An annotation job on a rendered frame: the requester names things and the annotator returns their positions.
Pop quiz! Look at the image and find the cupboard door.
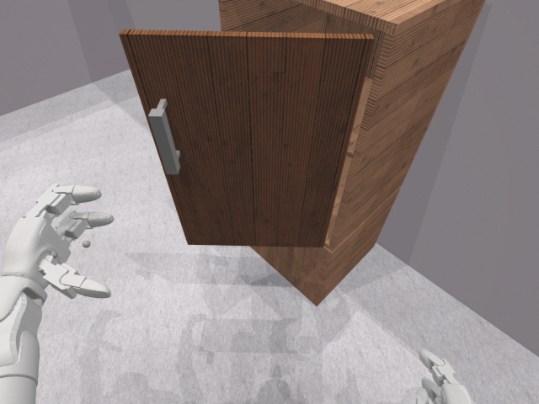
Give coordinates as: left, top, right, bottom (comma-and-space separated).
119, 29, 374, 247

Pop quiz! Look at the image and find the handle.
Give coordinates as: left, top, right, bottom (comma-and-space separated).
148, 98, 180, 174

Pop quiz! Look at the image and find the right robot hand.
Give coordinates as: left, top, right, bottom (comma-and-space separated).
416, 348, 473, 404

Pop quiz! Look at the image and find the robot left forearm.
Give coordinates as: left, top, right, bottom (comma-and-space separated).
0, 275, 47, 404

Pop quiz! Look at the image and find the left robot hand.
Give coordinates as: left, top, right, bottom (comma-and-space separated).
1, 183, 114, 299

